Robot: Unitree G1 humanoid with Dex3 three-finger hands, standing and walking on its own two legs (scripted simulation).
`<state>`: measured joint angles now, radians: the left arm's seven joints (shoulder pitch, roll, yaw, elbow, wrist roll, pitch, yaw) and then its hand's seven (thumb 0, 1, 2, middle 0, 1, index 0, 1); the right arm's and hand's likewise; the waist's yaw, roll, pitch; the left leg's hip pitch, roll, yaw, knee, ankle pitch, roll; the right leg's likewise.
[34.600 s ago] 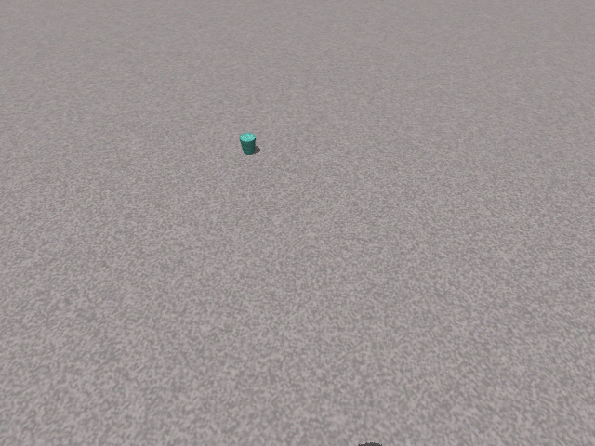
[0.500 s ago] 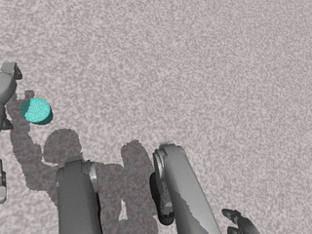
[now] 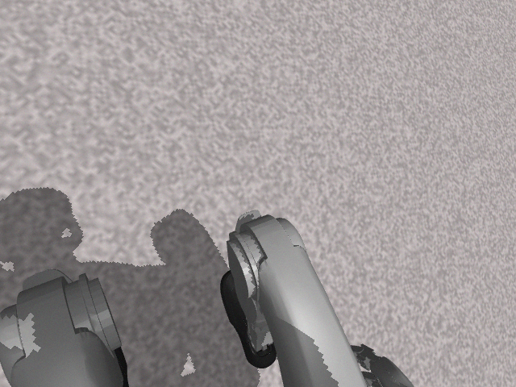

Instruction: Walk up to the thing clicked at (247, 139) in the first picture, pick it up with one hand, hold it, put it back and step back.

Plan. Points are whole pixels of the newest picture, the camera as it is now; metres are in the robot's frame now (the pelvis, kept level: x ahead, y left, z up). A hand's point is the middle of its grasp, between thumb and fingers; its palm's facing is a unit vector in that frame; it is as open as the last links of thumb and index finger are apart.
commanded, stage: rest palm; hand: left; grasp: from above
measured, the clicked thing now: out of the picture +0.47 +0.33 -0.27
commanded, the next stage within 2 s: close in 1.18 s
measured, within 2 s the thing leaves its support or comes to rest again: neither
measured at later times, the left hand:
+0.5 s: hand out of the picture +0.44 +0.32 -0.23, palm faces -0.43 -0.14 -0.89, open 13.9 cm
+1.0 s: hand out of the picture +0.44 +0.32 -0.23, palm faces -0.44 -0.14 -0.89, open 13.8 cm
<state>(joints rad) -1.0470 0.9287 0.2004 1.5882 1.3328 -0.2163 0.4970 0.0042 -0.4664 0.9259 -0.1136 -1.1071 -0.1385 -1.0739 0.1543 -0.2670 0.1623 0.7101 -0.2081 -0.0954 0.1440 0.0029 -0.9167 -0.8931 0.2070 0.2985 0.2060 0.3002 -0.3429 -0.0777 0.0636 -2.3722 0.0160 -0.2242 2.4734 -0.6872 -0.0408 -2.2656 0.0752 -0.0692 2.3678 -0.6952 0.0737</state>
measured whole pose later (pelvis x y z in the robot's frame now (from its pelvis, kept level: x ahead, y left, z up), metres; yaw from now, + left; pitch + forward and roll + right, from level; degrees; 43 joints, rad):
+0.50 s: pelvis +0.00 +0.00 -0.01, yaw -2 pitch +29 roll -12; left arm -1.01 0.94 0.16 1.65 1.33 -0.26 0.55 0.00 -0.50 0.97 -0.10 -1.05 -0.10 -1.04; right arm 0.10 -0.29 0.21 0.69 -0.23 -0.11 0.18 0.00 -0.91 -0.90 0.20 0.30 0.20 0.30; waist -0.33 -0.11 0.09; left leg -2.36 0.01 -0.26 2.52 -0.70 -0.04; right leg -2.24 0.09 -0.10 2.39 -0.69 0.07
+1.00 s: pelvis +0.00 +0.01 -0.01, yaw -3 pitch +29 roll -13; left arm -1.00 0.93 0.13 1.66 1.26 -0.20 0.56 0.00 -0.50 1.00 -0.07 -1.08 -0.10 -1.07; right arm 0.11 -0.30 0.23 0.71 -0.24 -0.16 0.21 0.00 -0.92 -0.90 0.21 0.30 0.20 0.30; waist -0.34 -0.10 0.10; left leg -2.36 0.02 -0.28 2.54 -0.71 -0.03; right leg -2.23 0.09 -0.11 2.39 -0.69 0.07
